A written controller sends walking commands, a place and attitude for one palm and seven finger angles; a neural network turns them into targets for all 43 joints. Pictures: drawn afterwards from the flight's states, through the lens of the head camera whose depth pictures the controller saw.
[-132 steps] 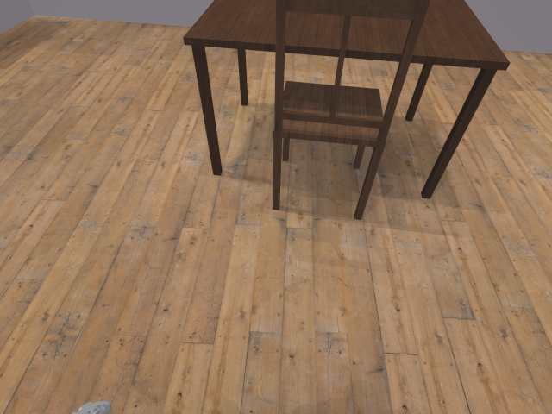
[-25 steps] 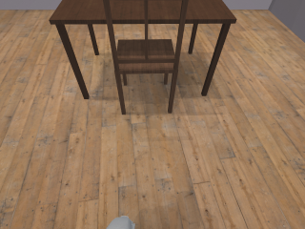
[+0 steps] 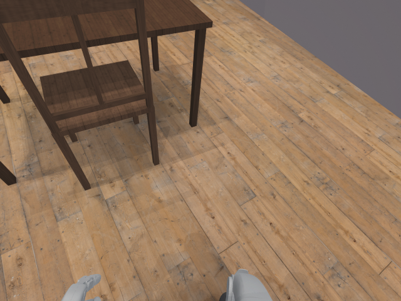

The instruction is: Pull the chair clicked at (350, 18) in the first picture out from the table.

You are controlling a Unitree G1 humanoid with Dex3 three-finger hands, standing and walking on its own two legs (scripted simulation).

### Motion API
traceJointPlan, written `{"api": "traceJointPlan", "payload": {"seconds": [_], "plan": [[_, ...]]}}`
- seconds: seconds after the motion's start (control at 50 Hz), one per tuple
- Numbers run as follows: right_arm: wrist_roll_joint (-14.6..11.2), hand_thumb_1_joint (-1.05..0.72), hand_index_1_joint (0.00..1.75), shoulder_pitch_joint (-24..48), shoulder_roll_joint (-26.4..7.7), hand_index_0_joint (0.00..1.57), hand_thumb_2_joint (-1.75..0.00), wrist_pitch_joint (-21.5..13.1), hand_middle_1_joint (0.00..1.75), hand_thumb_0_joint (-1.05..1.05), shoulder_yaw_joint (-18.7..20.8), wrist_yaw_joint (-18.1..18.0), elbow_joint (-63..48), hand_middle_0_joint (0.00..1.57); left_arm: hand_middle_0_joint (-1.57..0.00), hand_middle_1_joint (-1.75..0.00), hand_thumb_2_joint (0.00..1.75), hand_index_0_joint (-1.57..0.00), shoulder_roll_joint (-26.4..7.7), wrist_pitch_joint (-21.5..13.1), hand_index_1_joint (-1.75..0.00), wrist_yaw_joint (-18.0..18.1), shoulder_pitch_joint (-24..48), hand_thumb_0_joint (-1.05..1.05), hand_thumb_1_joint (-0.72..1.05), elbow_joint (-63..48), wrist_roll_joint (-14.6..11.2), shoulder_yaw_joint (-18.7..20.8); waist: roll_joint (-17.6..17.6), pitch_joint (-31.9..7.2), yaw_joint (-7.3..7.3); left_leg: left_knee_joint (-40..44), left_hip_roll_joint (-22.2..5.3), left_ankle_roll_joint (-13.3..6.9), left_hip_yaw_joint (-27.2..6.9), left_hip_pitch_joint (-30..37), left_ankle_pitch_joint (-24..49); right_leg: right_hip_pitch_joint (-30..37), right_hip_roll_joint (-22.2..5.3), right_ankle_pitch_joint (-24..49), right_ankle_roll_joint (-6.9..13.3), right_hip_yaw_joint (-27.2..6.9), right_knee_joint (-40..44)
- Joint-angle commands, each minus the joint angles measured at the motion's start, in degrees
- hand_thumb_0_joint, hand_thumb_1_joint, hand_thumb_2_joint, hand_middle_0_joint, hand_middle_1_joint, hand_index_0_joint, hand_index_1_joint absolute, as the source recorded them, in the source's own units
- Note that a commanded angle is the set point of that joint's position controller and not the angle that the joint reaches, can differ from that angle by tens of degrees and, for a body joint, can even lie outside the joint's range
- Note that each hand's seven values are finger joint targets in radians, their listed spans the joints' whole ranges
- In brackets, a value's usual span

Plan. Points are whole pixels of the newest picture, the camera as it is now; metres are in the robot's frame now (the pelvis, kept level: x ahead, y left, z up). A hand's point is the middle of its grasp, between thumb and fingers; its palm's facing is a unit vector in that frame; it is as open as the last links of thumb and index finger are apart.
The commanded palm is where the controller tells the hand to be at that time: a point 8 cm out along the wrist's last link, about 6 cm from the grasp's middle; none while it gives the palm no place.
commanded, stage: walk to a spot facing it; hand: left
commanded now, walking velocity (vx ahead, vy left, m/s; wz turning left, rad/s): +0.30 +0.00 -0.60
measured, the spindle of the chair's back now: (89, 65) +0.84 +0.42 -0.05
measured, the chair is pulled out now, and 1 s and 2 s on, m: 0.00 0.00 0.00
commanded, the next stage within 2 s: none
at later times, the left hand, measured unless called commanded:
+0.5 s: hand (130, 230) +0.31 +0.18 -0.18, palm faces -0.22 -0.95 -0.23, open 7.3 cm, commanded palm none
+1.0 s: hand (165, 175) +0.48 +0.11 -0.17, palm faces -0.57 -0.79 -0.22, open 7.4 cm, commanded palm none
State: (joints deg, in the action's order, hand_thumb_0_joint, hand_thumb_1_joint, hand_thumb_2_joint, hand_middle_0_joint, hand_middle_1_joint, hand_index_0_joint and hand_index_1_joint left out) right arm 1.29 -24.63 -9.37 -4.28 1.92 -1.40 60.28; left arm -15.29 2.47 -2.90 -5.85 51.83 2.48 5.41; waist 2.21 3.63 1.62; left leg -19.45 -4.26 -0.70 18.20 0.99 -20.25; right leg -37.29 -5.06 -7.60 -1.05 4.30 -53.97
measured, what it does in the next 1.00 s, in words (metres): walks ahead, turning right: right foot, then left foot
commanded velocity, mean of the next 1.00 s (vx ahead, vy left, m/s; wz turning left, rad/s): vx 0.10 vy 0.00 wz -0.60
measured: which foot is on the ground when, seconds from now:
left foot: down 0.00-0.14, up 0.16-0.56, down 0.58-1.00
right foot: up 0.00-0.14, down 0.16-0.58, up 0.60-1.00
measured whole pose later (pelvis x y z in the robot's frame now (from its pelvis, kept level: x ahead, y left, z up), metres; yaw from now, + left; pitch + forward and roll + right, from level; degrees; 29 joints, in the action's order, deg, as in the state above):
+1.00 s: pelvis +0.28 +0.01 -0.01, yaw -37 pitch +0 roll -1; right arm 1.6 -15.0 -11.7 0.6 3.9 -0.2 54.8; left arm -12.4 4.1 -1.6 -10.0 51.3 1.6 5.2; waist -0.2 4.4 1.2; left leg -32.1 -11.4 0.9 21.7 -11.9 -17.5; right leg -23.4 -4.2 -21.7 -3.0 5.5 -44.8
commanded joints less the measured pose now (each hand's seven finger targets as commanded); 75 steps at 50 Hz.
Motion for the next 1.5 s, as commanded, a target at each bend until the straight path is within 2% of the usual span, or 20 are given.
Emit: {"api": "traceJointPlan", "payload": {"seconds": [0.0,0.1,0.12,0.14,0.16,0.28,0.5,0.52,0.56,0.7,0.98,1.0,1.02,1.04,1.14,1.32,1.38,1.42,1.44,1.48], "plan": [[0.31,-0.9,0.3,-5.42,-7.85,0.2,-0.9,-0.62,0.3,0.0,1.33,-0.43,-0.95,0.2,-0.2,-0.3,0.9,-0.2,2.82,-2.06,-0.3,-0.72,9.38,0.0,0.9,-5.91,-0.56,-1.97,-9.66,5.04,2.03,3.88,-14.17,-4.51,-3.74,2.93,42.65,-1.33,2.88,-0.95,2.25,4.54,11.51],[-0.37,-0.9,0.3,-2.79,-12.05,0.2,-0.9,-0.01,0.3,0.0,2.27,-0.09,-2.23,0.2,-0.2,-0.3,0.9,-0.2,-2.72,-3.76,-0.3,0.24,-7.25,0.0,0.9,-1.34,-0.2,-0.4,-11.29,-7.96,-6.58,-25.46,-13.36,-0.98,0.82,-0.03,61.95,27.97,9.16,-3.14,7.19,8.07,22.23],[-1.39,-0.9,0.3,-2.77,-10.48,0.2,-0.9,0.15,0.3,0.0,1.89,0.63,-3.37,0.2,-0.2,-0.3,0.9,-0.2,-8.11,-4.29,-0.3,0.74,-14.52,0.0,0.9,0.69,-0.26,0.75,-5.69,-14.32,-9.98,-41.02,-12.24,1.15,-0.22,-15.9,39.67,48.19,0.49,2.96,10.52,-1.57,23.82],[-2.04,-0.9,0.3,-4.11,-6.14,0.2,-0.9,-0.09,0.3,0.0,1.21,0.58,-5.77,0.2,-0.2,-0.3,0.9,-0.2,-13.91,-4.92,-0.3,1.7,-19.51,0.0,0.9,1.23,-1.03,1.75,5.91,-21.92,-9.78,-63.75,-1.9,4.41,-3.93,-35.5,-12.86,61.18,-18.66,18.17,18.93,-32.03,25.32],[-1.45,-0.9,0.3,3.38,-7.19,0.2,-0.9,-0.38,0.3,0.0,1.5,-0.17,-8.14,0.2,-0.2,-0.3,0.9,-0.2,-15.58,-4.15,-0.3,2.34,-20.17,0.0,0.9,1.45,-2.54,2.18,0.49,-17.2,-10.56,-67.97,-2.19,3.25,-13.02,-41.61,-13.65,56.2,-20.4,31.01,21.28,-32.65,28.99],[0.22,-0.9,0.3,1.11,-5.42,0.2,-0.9,3.15,0.3,0.0,1.46,0.43,-6.52,0.2,-0.2,-0.3,0.9,-0.2,-6.63,-5.37,-0.3,3.21,-4.32,0.0,0.9,-1.98,-1.27,0.03,-1.81,-4.84,1.32,-49.97,-7.1,5.04,-15.84,-29.55,-0.07,18.2,-7.97,10.02,13.29,-14.55,36.88],[-0.62,-0.9,0.3,12.74,-6.68,0.2,-0.9,2.11,0.3,0.0,1.66,0.53,-12.06,0.2,-0.2,-0.3,0.9,-0.2,-7.81,-3.34,-0.3,2.66,-7.97,0.0,0.9,-2.48,-1.6,1.15,6.35,-5.81,-1.32,-14.52,1.23,4.91,-13.15,-15.87,5.18,18.4,-3.17,5.66,9.41,-20.89,28.75],[-0.51,-0.9,0.3,9.94,-8.27,0.2,-0.9,1.83,0.3,0.0,1.97,0.06,-11.17,0.2,-0.2,-0.3,0.9,-0.2,-6.49,-2.89,-0.3,2.75,-7.72,0.0,0.9,-2.75,-1.78,0.96,3.41,-7.12,0.1,-7.24,-0.27,4.43,-13.94,-7.68,7.7,15.26,-0.82,3.02,7.08,-19.26,24.25],[0.29,-0.9,0.3,3.69,-17.57,0.2,-0.9,2.17,0.3,0.0,3.43,0.0,-10.96,0.2,-0.2,-0.3,0.9,-0.2,-1.11,-2.68,-0.3,2.12,-11.01,0.0,0.9,-4.35,-2.21,-0.02,-20.18,-10.84,1.56,2.32,-26.06,-5.49,-37.95,4.23,14.24,-0.49,8.8,-30.32,0.32,-4.65,-3.12],[-0.14,-0.9,0.3,13.43,-10.08,0.2,-0.9,2.29,0.3,0.0,1.86,-0.16,-12.48,0.2,-0.2,-0.3,0.9,-0.2,-1.26,-0.3,-0.3,0.94,-10.87,0.0,0.9,-2.35,-1.24,0.76,-11.44,-4.66,-2.15,2.46,-16.81,-4.87,-14.07,-9.83,22.37,3.86,0.96,-14.65,-2.38,-3.02,-15.11],[0.26,-0.9,0.3,8.49,-12.57,0.2,-0.9,3.96,0.3,0.0,4.86,0.92,-8.89,0.2,-0.2,-0.3,0.9,-0.2,-0.2,-1.24,-0.3,1.69,-5.26,0.0,0.9,-4.72,-1.01,0.19,-12.27,-6.69,-1.08,-11.96,-18.35,-1.75,-2.92,-7.75,27.93,20.27,3.48,-7.86,-0.17,4.0,21.42],[-0.15,-0.9,0.3,7.68,-11.63,0.2,-0.9,4.07,0.3,0.0,4.64,1.26,-9.29,0.2,-0.2,-0.3,0.9,-0.2,-3.26,-1.98,-0.3,2.1,-9.26,0.0,0.9,-3.7,-0.89,0.75,-5.92,-9.2,-3.5,-21.94,-16.51,1.38,-1.17,-14.06,23.71,30.8,0.87,0.58,1.6,0.02,28.63],[-0.39,-0.9,0.3,8.39,-7.22,0.2,-0.9,4.3,0.3,0.0,3.31,1.66,-11.75,0.2,-0.2,-0.3,0.9,-0.2,-10.71,-2.89,-0.3,2.97,-13.29,0.0,0.9,-2.6,-0.45,2.08,14.06,-10.72,-5.65,-36.24,-8.44,5.04,-0.21,-32.51,-8.0,42.89,-14.35,22.03,7.7,-21.26,31.95],[-0.47,-0.9,0.3,10.78,-7.07,0.2,-0.9,5.08,0.3,0.0,2.72,1.0,-13.62,0.2,-0.2,-0.3,0.9,-0.2,-13.6,-2.53,-0.3,3.65,-15.8,0.0,0.9,-1.9,-1.69,2.51,13.19,-11.68,-6.72,-46.36,-5.17,5.89,-9.36,-37.04,-17.97,40.33,-20.49,39.3,12.81,-25.63,30.69],[-0.06,-0.9,0.3,10.3,-8.18,0.2,-0.9,6.13,0.3,0.0,2.68,0.22,-10.79,0.2,-0.2,-0.3,0.9,-0.2,-7.16,-1.49,-0.3,4.37,-1.37,0.0,0.9,-5.16,-1.49,1.04,6.04,-7.38,-1.18,-44.85,-4.89,6.28,-15.49,-32.25,-4.16,28.41,-9.28,19.92,10.65,-14.79,31.92],[-0.69,-0.9,0.3,11.53,-8.05,0.2,-0.9,5.72,0.3,0.0,2.16,0.07,-12.96,0.2,-0.2,-0.3,0.9,-0.2,-9.6,-0.58,-0.3,3.45,-1.11,0.0,0.9,-5.92,-1.13,1.29,7.05,-7.07,-1.71,-25.3,0.53,5.14,-14.31,-22.55,-4.03,22.72,-6.92,8.67,11.1,-22.66,32.7],[-0.81,-0.9,0.3,5.65,-8.47,0.2,-0.9,4.86,0.3,0.0,2.21,-0.45,-11.79,0.2,-0.2,-0.3,0.9,-0.2,-8.28,0.1,-0.3,3.23,1.24,0.0,0.9,-6.73,-1.69,1.19,5.86,-8.05,1.36,-8.03,1.21,4.22,-13.44,-11.02,4.99,17.45,-3.03,5.28,6.65,-21.91,27.61],[0.2,-0.9,0.3,6.35,-17.45,0.2,-0.9,4.3,0.3,0.0,3.64,-0.54,-13.41,0.2,-0.2,-0.3,0.9,-0.2,-2.36,0.53,-0.3,2.22,-0.91,0.0,0.9,-8.77,-2.29,0.25,-20.32,-5.47,0.72,7.55,-20.63,-3.85,-36.71,-5.71,1.59,1.18,9.58,-22.0,-0.24,-8.47,5.95],[0.12,-0.9,0.3,9.29,-17.67,0.2,-0.9,4.39,0.3,0.0,3.6,-0.43,-14.22,0.2,-0.2,-0.3,0.9,-0.2,-4.29,0.88,-0.3,2.36,-1.35,0.0,0.9,-8.39,-1.09,0.7,-21.35,-4.47,0.55,8.53,-25.85,-6.55,-39.73,-12.01,-2.45,1.93,6.21,-25.01,-1.28,-8.71,-5.62],[0.32,-0.9,0.3,14.99,-13.22,0.2,-0.9,3.81,0.3,0.0,2.5,-0.63,-15.6,0.2,-0.2,-0.3,0.9,-0.2,-5.19,0.68,-0.3,1.22,-2.41,0.0,0.9,-6.42,-0.71,1.96,-10.53,-1.02,-2.18,7.59,-18.45,-5.75,-28.55,-16.77,-0.65,3.71,4.87,-17.64,-1.81,-7.67,-15.29]]}}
